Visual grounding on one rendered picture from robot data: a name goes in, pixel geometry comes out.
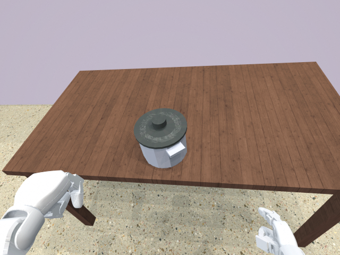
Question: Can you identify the robot right hand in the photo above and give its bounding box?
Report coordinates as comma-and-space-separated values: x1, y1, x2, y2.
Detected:
256, 207, 298, 255

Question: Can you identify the pot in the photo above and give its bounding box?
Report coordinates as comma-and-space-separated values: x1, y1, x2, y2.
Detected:
140, 135, 187, 168

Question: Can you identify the robot left hand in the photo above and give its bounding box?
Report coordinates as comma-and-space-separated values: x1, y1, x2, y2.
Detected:
14, 171, 84, 219

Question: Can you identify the lid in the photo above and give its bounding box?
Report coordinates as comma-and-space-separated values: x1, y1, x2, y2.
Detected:
134, 108, 187, 149

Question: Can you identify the robot left forearm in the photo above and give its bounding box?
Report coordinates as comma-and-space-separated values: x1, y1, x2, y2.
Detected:
0, 205, 45, 255

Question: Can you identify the robot right forearm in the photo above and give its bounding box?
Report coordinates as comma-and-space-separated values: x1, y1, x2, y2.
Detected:
278, 244, 305, 255

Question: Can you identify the knob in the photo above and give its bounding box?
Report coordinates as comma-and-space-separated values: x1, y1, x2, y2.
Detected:
151, 114, 167, 129

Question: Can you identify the table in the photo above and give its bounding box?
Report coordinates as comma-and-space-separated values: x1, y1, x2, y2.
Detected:
2, 62, 340, 248

